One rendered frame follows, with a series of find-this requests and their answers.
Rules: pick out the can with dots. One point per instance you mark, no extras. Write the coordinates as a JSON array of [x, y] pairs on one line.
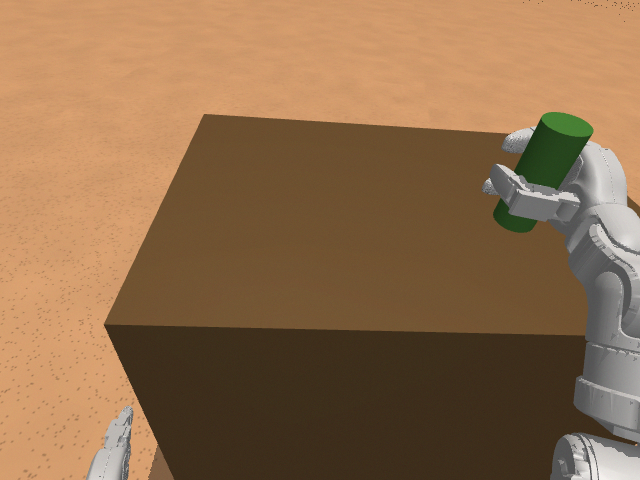
[[552, 150]]

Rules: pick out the right robot hand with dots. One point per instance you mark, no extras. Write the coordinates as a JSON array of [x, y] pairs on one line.
[[595, 178]]

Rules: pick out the left robot hand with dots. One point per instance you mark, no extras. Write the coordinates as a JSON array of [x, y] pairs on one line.
[[111, 462]]

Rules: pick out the right robot arm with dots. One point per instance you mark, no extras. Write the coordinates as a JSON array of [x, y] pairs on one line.
[[604, 255]]

